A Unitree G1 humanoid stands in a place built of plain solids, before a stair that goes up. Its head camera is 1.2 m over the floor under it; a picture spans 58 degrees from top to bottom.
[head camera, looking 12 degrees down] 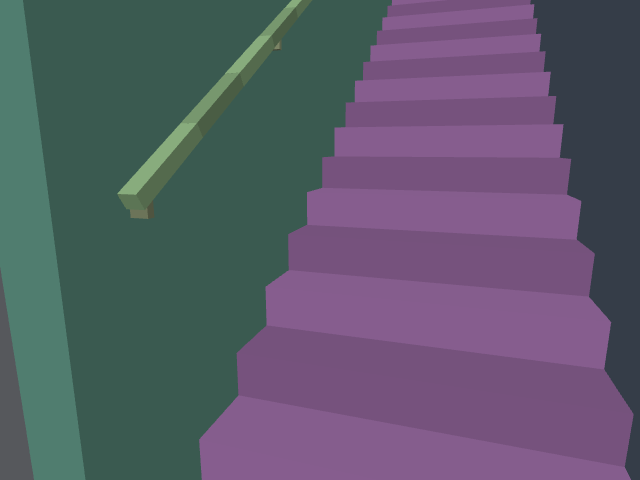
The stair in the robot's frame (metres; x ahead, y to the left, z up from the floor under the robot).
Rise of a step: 0.16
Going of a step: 0.25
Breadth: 1.20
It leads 17 degrees to the right of straight ahead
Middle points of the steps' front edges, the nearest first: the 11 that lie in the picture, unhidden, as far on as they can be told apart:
1.23 -0.28 0.49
1.47 -0.35 0.66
1.71 -0.43 0.82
1.96 -0.51 0.99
2.20 -0.58 1.15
2.44 -0.66 1.32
2.68 -0.73 1.48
2.92 -0.81 1.65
3.17 -0.89 1.81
3.41 -0.96 1.98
3.65 -1.04 2.14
